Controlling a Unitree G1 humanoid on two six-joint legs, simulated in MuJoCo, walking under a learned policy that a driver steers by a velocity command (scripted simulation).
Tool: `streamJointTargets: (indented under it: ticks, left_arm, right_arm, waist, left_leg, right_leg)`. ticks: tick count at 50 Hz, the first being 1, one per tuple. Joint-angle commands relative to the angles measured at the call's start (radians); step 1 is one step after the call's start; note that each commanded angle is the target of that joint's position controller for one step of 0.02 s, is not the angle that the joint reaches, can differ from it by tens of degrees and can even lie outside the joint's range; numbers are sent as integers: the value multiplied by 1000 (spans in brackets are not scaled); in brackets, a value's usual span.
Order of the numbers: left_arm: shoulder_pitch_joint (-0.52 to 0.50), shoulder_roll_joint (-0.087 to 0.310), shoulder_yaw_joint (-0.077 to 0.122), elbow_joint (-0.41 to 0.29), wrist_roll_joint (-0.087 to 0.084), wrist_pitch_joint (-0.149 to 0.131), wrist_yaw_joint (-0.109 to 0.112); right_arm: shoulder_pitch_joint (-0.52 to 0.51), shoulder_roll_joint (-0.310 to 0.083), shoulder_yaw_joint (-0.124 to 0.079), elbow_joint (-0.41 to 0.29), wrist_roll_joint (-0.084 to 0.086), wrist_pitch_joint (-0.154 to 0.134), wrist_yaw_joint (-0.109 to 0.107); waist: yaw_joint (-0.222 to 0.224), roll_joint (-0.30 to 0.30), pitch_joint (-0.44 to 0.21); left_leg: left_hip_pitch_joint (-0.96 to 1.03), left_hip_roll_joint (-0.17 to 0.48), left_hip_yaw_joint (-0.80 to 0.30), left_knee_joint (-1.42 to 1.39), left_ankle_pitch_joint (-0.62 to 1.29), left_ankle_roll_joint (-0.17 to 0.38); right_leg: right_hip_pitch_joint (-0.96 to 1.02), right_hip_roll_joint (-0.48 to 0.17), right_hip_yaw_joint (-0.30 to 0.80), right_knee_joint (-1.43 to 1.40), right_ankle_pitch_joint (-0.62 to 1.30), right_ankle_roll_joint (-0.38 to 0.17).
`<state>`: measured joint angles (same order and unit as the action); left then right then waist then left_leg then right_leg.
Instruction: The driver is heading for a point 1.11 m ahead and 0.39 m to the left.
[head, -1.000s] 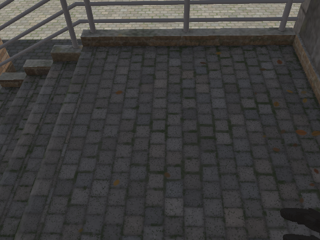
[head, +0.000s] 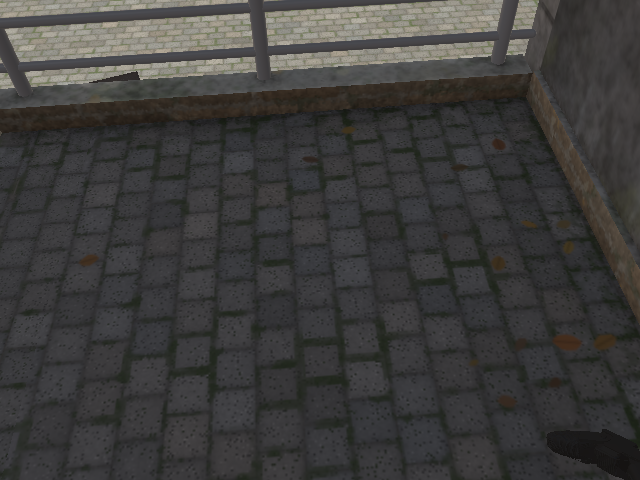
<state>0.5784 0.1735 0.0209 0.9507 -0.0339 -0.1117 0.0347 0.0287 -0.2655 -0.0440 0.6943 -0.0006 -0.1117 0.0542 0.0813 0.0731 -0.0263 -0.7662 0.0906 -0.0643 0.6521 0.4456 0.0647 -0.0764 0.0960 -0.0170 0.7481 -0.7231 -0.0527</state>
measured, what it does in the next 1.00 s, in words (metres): goes down, turning left: left foot 0.16 m lower, then right foot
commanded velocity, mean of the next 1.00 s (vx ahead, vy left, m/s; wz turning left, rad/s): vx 1.00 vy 0.00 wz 0.60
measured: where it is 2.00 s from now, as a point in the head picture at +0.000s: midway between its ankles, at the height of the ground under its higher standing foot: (247, 234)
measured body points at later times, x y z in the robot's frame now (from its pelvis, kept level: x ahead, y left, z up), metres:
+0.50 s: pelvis +0.53 +0.00 -0.13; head +0.56 +0.01 +0.32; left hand +0.80 +0.25 -0.15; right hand +0.47 -0.26 -0.26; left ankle +0.29 +0.09 -0.83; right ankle +0.72 -0.11 -0.84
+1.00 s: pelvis +0.95 +0.17 -0.15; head +0.97 +0.20 +0.30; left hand +0.81 +0.40 -0.28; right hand +1.28 +0.09 -0.21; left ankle +1.03 +0.26 -0.84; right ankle +0.82 -0.11 -0.72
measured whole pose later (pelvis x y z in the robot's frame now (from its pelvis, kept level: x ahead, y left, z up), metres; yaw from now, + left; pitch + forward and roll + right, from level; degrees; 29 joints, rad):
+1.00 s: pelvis +0.95 +0.17 -0.15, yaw +40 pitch -1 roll -2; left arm 0.35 0.28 0.04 0.83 0.00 -0.11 0.01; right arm 0.10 -0.31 -0.06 0.59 0.02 -0.03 0.05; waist 0.02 0.00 0.09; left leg -0.57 -0.08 0.10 0.78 -0.24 0.19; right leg -0.02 -0.03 -0.06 1.19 -0.38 0.02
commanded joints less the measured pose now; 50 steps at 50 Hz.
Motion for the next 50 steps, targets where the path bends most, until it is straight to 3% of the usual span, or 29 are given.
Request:
streamJointTargets:
  ticks: [1, 3, 6, 7, 8, 9, 10, 11, 12, 13, 16, 17, 21, 23, 24, 25, 26, 27, 29, 31, 33, 35, 42, 44, 46, 47, 48, 49, 50]
  left_arm:
    - [-32, 130, 27, -33, -13, -4, 3]
    - [6, 120, 27, -8, 4, 25, -2]
    - [-93, 198, 43, 7, 34, 26, -30]
    - [-228, 200, 51, -16, 24, 20, -39]
    - [-143, 41, 12, -62, 40, -13, -45]
    - [-59, 84, -1, -91, -6, -47, -44]
    - [-166, 147, 1, -152, -38, -58, -46]
    - [-301, 155, 5, -187, -9, -58, -31]
    - [-357, 147, 12, -214, -13, -62, -25]
    - [-385, 133, 11, -213, 20, -44, -22]
    - [-489, 111, 4, -270, 46, -32, -26]
    - [-542, 90, -4, -280, 60, -35, -35]
    - [-627, 128, 16, -321, 21, -24, -42]
    - [-530, 203, 53, -318, 10, -25, -32]
    - [-368, 236, 73, -287, 2, -22, -26]
    - [-96, 286, 90, -236, 1, -10, -12]
    - [-56, 376, 97, -227, 40, -10, -27]
    - [-91, 307, 89, -231, 36, -17, -42]
    - [-261, 202, 65, -230, 31, -12, -43]
    - [-334, 139, 52, -205, 60, -14, -46]
    - [-340, 87, 44, -171, 45, -17, -55]
    - [-356, 114, 49, -155, 28, -19, -57]
    - [-299, 267, 68, -142, 41, -21, -16]
    - [-249, 341, 84, -144, 43, -2, -2]
    - [-279, 390, 95, -170, 45, 19, 7]
    - [-350, 379, 93, -203, 38, 13, 1]
    - [-405, 283, 70, -237, 20, -13, -6]
    - [-176, 140, 15, -310, 32, -61, -31]
    - [-287, 250, 26, -345, 10, -98, -44]
  right_arm:
    - [-94, 0, 12, -86, 16, 7, 15]
    - [-126, -25, 3, -96, 23, -2, 25]
    - [298, -153, -62, 19, 12, -10, 7]
    - [584, -169, -65, 117, 1, 0, 4]
    - [670, -164, -43, 168, -45, -2, 7]
    - [667, -163, -47, 170, -35, 1, -8]
    - [611, -162, -63, 147, -22, 5, -17]
    - [478, -105, -50, 129, -12, 9, -19]
    - [381, -136, -50, 109, -9, -18, -28]
    - [298, -105, -38, 100, -12, -35, -26]
    - [217, -62, -16, 95, 14, -20, -55]
    - [240, -90, -27, 109, 21, -15, -68]
    - [398, -113, -44, 146, 52, -15, -66]
    - [425, -115, -45, 146, 46, -2, -66]
    - [387, -142, -49, 132, 27, 9, -63]
    - [326, -111, -35, 90, -10, 14, -58]
    - [551, 71, 9, 68, 37, 9, -53]
    - [526, 15, 8, 62, 83, 18, -63]
    - [307, -56, -13, 14, 62, 29, -74]
    - [274, -41, -24, -3, 43, 44, -59]
    - [265, -3, -23, -26, 63, 72, -46]
    - [220, 8, -18, -59, 55, 93, -36]
    - [-24, -47, -11, -171, 32, 64, 19]
    - [-6, -111, -33, -186, 41, 67, 30]
    - [222, -192, -72, -143, 48, 85, 27]
    - [497, -263, -112, -56, 43, 99, 12]
    - [576, -304, -132, -14, 48, 118, -18]
    - [415, -354, -100, -82, 9, 86, -15]
    - [432, -274, -97, -112, -6, 68, -23]
  waist:
    - [-31, -94, 146]
    - [-20, -94, 175]
    - [-247, -102, -22]
    - [-407, -26, -62]
    - [-294, 294, -164]
    - [-258, 376, -316]
    - [-269, 218, -348]
    - [-218, -86, -181]
    - [-143, -56, -81]
    - [-78, -149, 39]
    - [-16, -79, 150]
    - [-36, -50, 134]
    - [-81, -50, 108]
    - [0, -39, 19]
    - [106, -2, -72]
    - [230, -4, -228]
    - [73, -419, -431]
    - [82, -456, -370]
    - [57, -201, -28]
    - [-25, -164, 35]
    - [-58, -173, 39]
    - [-75, -147, 91]
    - [-52, -64, 174]
    - [-101, -146, 113]
    - [-256, -216, -16]
    - [-391, -183, -129]
    - [-405, 70, -100]
    - [-126, 305, -281]
    - [-218, 137, -405]
  left_leg:
    - [314, -48, 61, -122, 57, 19]
    - [209, -41, 67, -199, -69, 17]
    - [597, -41, 102, -215, -121, 78]
    - [933, 54, 8, -303, -36, 162]
    - [1375, 134, -46, 136, 230, 173]
    - [1507, 168, -243, 141, 239, 269]
    - [1531, 252, -496, -121, -419, 378]
    - [1253, 219, -583, -327, -735, 325]
    - [1065, 279, -706, -373, -769, 354]
    - [786, 240, -680, -374, -582, 356]
    - [379, 95, -385, -454, -434, 261]
    - [296, 24, -271, -452, -392, 220]
    - [338, -6, -248, -469, -488, 157]
    - [467, -29, -231, -277, -277, 100]
    - [437, -53, -200, -79, -172, 62]
    - [291, -84, -172, 237, -236, 25]
    - [101, -182, -141, 666, -942, -6]
    - [-24, -123, -132, 792, -912, 6]
    - [-79, -35, -63, 770, -776, 21]
    - [26, 36, -74, 701, -729, 25]
    - [27, 70, -58, 667, -733, 37]
    - [-24, 94, -41, 635, -689, 27]
    - [142, -18, 164, 149, -327, 41]
    - [236, -108, 237, 119, -427, 66]
    - [517, -173, 254, 138, -552, 111]
    - [884, -167, 184, 71, -462, 161]
    - [1123, -98, 21, -16, -419, 214]
    - [1310, 129, -614, -136, -666, 435]
    - [1297, 182, -846, -355, -1102, 446]
  right_leg:
    - [-293, -177, 124, -183, 518, -108]
    - [-51, -200, 150, -93, 707, -97]
    - [56, -184, 159, 405, 1309, -81]
    - [-225, -95, 101, 926, 1004, -27]
    - [-743, 27, 196, 1280, -46, -40]
    - [-877, 10, 294, 1233, -30, -26]
    - [-1041, -63, 219, 1040, 71, -2]
    - [-987, -125, 115, 913, 226, -24]
    - [-972, -145, 155, 805, 329, -18]
    - [-863, -178, 174, 690, 352, 29]
    - [-597, -238, 155, 204, 468, 103]
    - [-432, -202, 107, 62, 616, 106]
    - [-127, -93, 65, -182, 882, 108]
    - [6, -64, 66, -218, 776, 76]
    - [171, -82, 61, -161, 713, 60]
    - [456, -220, 186, -70, 536, 22]
    - [660, -522, 753, -259, 202, -154]
    - [600, -534, 991, -443, -76, -158]
    - [281, -446, 634, -487, 204, -93]
    - [76, -389, 400, -492, 506, -88]
    - [52, -354, 238, -504, 612, -62]
    - [12, -360, 129, -537, 729, -63]
    - [5, -294, -189, -611, 1114, 10]
    - [122, -318, -210, -472, 1578, 23]
    - [107, -364, -198, -133, 1918, 7]
    - [-65, -330, -176, 167, 1844, 11]
    - [-364, -107, -176, 682, 817, 62]
    - [-712, -11, 59, 976, 152, 67]
    - [-757, -49, 217, 937, 267, 24]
